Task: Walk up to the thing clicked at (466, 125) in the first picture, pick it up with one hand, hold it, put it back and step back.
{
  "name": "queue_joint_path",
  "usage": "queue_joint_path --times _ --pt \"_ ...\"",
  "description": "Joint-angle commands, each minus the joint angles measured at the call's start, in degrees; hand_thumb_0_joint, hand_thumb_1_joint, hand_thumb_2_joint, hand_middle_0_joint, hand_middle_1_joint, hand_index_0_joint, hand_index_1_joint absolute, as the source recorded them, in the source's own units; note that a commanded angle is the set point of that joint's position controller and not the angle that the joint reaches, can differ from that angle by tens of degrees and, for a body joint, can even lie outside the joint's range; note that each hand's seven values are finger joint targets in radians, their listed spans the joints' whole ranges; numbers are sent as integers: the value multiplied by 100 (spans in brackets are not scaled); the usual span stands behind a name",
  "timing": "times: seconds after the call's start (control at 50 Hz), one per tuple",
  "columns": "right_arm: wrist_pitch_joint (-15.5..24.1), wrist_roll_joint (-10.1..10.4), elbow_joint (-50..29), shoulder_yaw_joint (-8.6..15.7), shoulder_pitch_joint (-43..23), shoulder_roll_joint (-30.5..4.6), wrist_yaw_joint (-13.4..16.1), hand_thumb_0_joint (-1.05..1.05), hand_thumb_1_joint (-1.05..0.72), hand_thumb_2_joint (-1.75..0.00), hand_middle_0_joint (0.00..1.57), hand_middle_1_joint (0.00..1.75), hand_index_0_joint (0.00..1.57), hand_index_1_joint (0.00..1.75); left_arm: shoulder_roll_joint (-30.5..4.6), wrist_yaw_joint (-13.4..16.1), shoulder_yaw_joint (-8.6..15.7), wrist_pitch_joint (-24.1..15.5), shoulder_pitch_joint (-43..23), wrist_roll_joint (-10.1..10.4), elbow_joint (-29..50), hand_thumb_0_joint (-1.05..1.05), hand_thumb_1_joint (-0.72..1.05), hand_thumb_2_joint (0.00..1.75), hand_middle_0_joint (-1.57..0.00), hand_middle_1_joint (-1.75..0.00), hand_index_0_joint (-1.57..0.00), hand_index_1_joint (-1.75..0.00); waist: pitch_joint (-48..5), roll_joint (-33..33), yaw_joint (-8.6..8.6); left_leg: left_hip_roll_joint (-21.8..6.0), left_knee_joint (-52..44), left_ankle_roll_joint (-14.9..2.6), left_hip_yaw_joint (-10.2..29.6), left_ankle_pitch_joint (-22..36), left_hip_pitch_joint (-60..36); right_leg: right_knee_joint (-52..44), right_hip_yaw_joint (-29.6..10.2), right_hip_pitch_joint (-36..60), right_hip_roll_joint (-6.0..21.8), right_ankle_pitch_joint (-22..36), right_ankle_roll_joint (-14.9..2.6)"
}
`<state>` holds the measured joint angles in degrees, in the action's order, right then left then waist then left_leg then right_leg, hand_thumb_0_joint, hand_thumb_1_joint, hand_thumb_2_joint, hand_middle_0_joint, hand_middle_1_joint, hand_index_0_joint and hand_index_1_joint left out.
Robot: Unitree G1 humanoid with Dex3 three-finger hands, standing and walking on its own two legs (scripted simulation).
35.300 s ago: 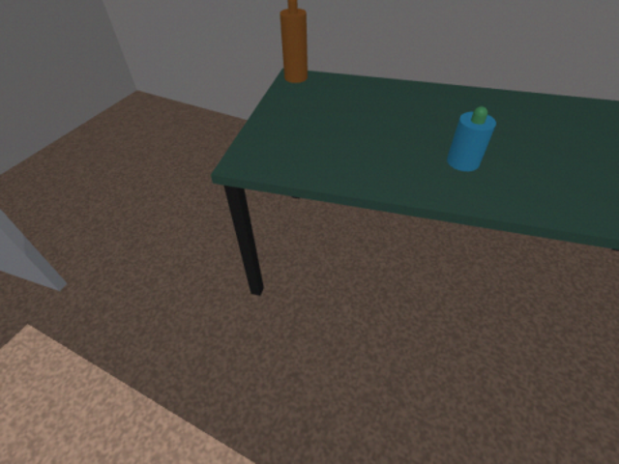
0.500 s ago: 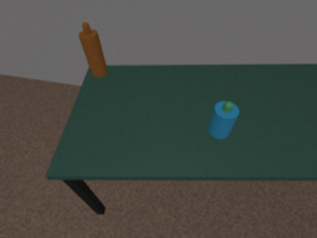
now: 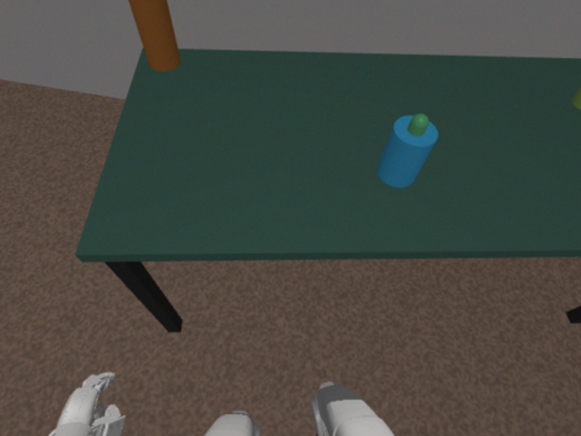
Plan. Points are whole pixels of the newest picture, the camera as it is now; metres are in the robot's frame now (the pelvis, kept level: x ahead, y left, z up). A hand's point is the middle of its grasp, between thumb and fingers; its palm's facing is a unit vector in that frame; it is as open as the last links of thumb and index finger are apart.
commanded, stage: step back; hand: right
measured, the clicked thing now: (408, 146) +0.63 -0.24 -0.06
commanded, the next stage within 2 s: none
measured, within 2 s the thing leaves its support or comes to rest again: neither
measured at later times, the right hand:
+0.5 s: hand out of the picture -0.02 -0.30 -0.14, palm faces +0.00 +0.92 -0.39, open 7.4 cm
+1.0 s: hand out of the picture -0.14 -0.31 -0.13, palm faces +0.02 +0.91 -0.41, open 7.4 cm
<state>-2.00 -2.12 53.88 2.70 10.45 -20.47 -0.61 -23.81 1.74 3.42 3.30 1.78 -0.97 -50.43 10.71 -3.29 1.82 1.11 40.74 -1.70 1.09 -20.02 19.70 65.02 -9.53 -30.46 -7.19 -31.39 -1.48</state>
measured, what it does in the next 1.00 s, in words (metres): walks backwards: right foot, then left foot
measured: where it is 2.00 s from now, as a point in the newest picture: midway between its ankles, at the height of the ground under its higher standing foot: outside the picture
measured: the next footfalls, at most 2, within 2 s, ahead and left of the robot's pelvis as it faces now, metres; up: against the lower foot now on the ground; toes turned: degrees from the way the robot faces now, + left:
right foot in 0.22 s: -0.04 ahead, -0.14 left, +0.00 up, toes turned +0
left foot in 0.60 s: -0.11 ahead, +0.10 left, +0.00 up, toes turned -3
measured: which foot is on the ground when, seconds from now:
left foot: down 0.00-0.26, up 0.28-0.58, down 0.60-1.00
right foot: up 0.00-0.20, down 0.22-0.62, up 0.64-0.98, down 1.00-1.00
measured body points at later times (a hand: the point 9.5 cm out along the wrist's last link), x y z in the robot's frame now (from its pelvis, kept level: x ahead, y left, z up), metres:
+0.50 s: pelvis -0.11 -0.02 +0.01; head -0.05 -0.05 +0.46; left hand +0.02 +0.28 -0.09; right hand -0.02 -0.35 -0.12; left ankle -0.13 +0.12 -0.66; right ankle -0.08 -0.14 -0.72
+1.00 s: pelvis -0.28 -0.03 +0.00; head -0.21 -0.03 +0.44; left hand -0.19 +0.29 -0.12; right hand -0.15 -0.35 -0.11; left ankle -0.15 +0.10 -0.72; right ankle -0.32 -0.15 -0.72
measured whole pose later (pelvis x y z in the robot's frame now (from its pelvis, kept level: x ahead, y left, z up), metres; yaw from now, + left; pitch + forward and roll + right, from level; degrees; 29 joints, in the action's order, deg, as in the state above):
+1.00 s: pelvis -0.28 -0.03 +0.00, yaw -6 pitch -2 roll +0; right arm -2.2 -1.6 45.8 2.5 4.0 -22.6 0.2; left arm -22.7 0.1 4.5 2.7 12.6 -1.2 -50.1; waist 10.8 -0.2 -1.8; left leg -3.4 36.3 0.7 -0.7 -8.7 25.2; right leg 38.4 -3.7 -11.7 -1.5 -24.5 0.5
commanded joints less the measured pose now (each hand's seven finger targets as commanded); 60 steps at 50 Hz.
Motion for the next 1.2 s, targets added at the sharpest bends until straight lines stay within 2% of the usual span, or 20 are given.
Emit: queue_joint_path --times 0.0,0.08,0.2,0.24,0.26,0.28,0.36,0.48,0.56,0.6,0.62,0.64,0.72,0.86,0.96,1.0,1.02,1.04,1.1,1.18 --pt "215 -9 -765 418 -425 -1535 245 0 -90 -90 20 30 20 30 -998 24 325 -111 641 7 349 0 90 90 -20 -30 -20 -30 -1303 1139 -292 -1551 -1237 -1258 1544 3352 -1269 538 -142 -180 174 255 122" --pt "203 51 -692 430 215 -1531 264 0 -90 -90 20 30 20 30 -898 -42 339 -207 259 -11 618 0 90 90 -20 -30 -20 -30 -1501 1001 90 -1512 -994 -1264 1395 3608 -2048 -861 155 3 328 154 294" --pt "38 186 -842 344 -226 -1547 213 0 -90 -90 20 30 20 30 -744 -47 385 -305 1252 -65 254 0 90 90 -20 -30 -20 -30 -1812 1098 -298 -1090 -125 -672 706 2778 -1020 -4412 786 2156 574 2263 57" --pt "28 258 -956 202 -239 -1116 193 0 -90 -90 20 30 20 30 -1493 -54 576 -330 984 -118 420 0 90 90 -20 -30 -20 -30 -1412 -780 -230 193 932 13 262 -352 1131 -4265 -1566 2686 2047 3348 -675" --pt "-17 211 -923 293 -455 -1255 303 0 -90 -90 20 30 20 30 -1876 -47 608 -310 717 -139 591 0 90 90 -20 -30 -20 -30 -1159 -1232 -514 349 2184 107 557 -1781 826 -4413 -2394 1551 3020 3979 -1643" --pt "-10 207 -799 366 -282 -1456 308 0 -90 -90 20 30 20 30 -1691 -47 607 -326 558 -110 681 0 90 90 -20 -30 -20 -30 -902 -945 -376 158 2616 149 818 -1708 571 -4402 -2310 1125 3005 4005 -1697" --pt "63 295 -593 224 59 -1273 292 0 -90 -90 20 30 20 30 -1024 -16 461 -296 275 -67 828 0 90 90 -20 -30 -20 -30 -987 -502 -104 611 2714 217 819 -878 968 -3774 -388 1947 1816 4916 -967" --pt "137 207 -767 193 19 -1182 283 0 -90 -90 20 30 20 30 -1011 31 434 -213 746 -98 937 0 90 90 -20 -30 -20 -30 -1341 -764 -436 140 605 269 324 -923 611 -3500 -480 2769 2016 4760 -1098" --pt "189 106 -552 321 531 -1223 224 0 -90 -90 20 30 20 30 -1132 -28 383 -97 451 19 1058 0 90 90 -20 -30 -20 -30 -1559 -689 -106 81 -1624 104 -90 755 -678 -2880 -305 2135 1797 3979 -709" --pt "220 -49 -740 496 265 -1837 211 0 -90 -90 20 30 20 30 -765 -54 285 -67 657 51 1136 0 90 90 -20 -30 -20 -30 -1640 888 -217 -1428 -1861 -508 1981 2237 -1459 -1732 239 626 795 1764 -123" --pt "198 -36 -847 532 20 -2215 140 0 -90 -90 20 30 20 30 -844 4 365 -64 383 58 1126 0 90 90 -20 -30 -20 -30 -1441 1586 -70 -2264 -2144 -1292 2772 2518 -784 -685 454 437 150 -404 31" --pt "205 -41 -857 572 -32 -2285 158 0 -90 -90 20 30 20 30 -978 63 433 -51 246 -20 1074 0 90 90 -20 -30 -20 -30 -1287 1537 111 -2579 -2314 -1716 3247 2149 -100 213 -77 679 173 -688 68" --pt "210 -17 -1006 358 -704 -1476 207 0 -90 -90 20 30 20 30 -963 -38 451 -55 1028 70 681 0 90 90 -20 -30 -20 -30 -920 1030 -469 -1374 -1971 -960 1217 2184 -388 830 -177 290 27 361 56" --pt "135 55 -1017 435 -163 -1525 197 0 -90 -90 20 30 20 30 -782 -69 349 -169 1038 -4 703 0 90 90 -20 -30 -20 -30 -1408 1387 -34 -1537 -1487 -1286 1157 2379 -1697 -1423 348 577 457 146 404" --pt "-74 111 -1125 435 -588 -1699 153 0 -90 -90 20 30 20 30 -796 -90 393 -228 1999 -53 141 0 90 90 -20 -30 -20 -30 -1738 1447 -428 -1254 -958 -767 918 1730 -711 -4245 982 2256 583 1656 101" --pt "-82 208 -1230 278 -514 -1142 152 0 -90 -90 20 30 20 30 -1503 -108 594 -258 1740 -214 291 0 90 90 -20 -30 -20 -30 -1152 -573 -373 148 396 -12 576 -585 1304 -4610 -1420 2278 1938 1209 -390" --pt "-85 180 -1270 348 -716 -1245 246 0 -90 -90 20 30 20 30 -2085 -111 693 -223 1148 -204 577 0 90 90 -20 -30 -20 -30 -829 -1305 -604 459 1797 244 597 -1445 990 -5121 -2421 712 3113 923 -1401" --pt "-85 154 -1164 463 -680 -1519 271 0 -90 -90 20 30 20 30 -2008 -81 670 -246 761 -171 723 0 90 90 -20 -30 -20 -30 -381 -1149 -482 162 2508 265 979 -1367 670 -5315 -2639 -180 3294 749 -1583" --pt "-58 228 -737 353 52 -1335 214 0 -90 -90 20 30 20 30 -1169 -37 480 -276 -69 -148 851 0 90 90 -20 -30 -20 -30 -496 -357 144 670 2897 220 958 -486 762 -4341 -127 701 1930 2796 -789" --pt "36 163 -860 227 -91 -1168 266 0 -90 -90 20 30 20 30 -1062 -1 454 -253 840 -185 796 0 90 90 -20 -30 -20 -30 -871 -567 -421 535 2093 331 587 -721 1055 -3826 47 2039 1790 3646 -795"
